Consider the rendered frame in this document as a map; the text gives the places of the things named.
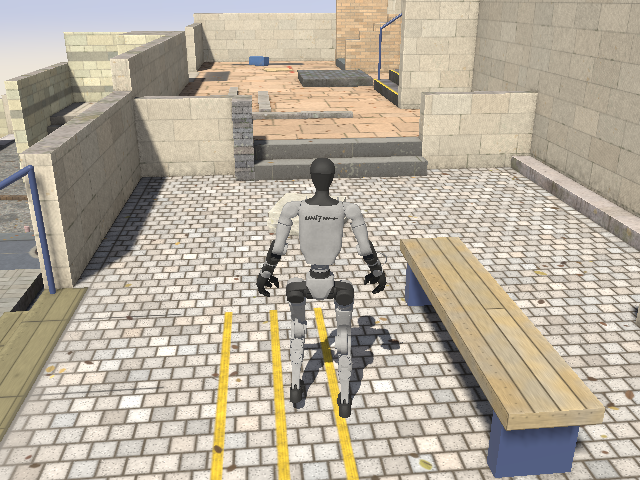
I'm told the robot right hand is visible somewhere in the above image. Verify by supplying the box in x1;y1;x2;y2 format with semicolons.
364;271;387;294

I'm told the right robot forearm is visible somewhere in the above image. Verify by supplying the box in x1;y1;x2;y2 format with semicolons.
363;240;383;277

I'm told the left robot thigh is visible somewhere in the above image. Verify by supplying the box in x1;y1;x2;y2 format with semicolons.
286;277;307;338

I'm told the robot right upper arm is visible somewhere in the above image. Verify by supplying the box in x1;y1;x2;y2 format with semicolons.
342;202;373;256

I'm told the humanoid robot head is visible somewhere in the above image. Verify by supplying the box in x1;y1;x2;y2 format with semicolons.
305;158;339;206

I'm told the left robot forearm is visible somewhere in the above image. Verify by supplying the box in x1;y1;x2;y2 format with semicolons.
260;240;281;278

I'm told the robot left hand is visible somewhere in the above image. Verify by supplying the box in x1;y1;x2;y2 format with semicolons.
256;268;279;297

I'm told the robot left upper arm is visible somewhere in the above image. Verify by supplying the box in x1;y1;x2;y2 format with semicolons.
272;201;301;256

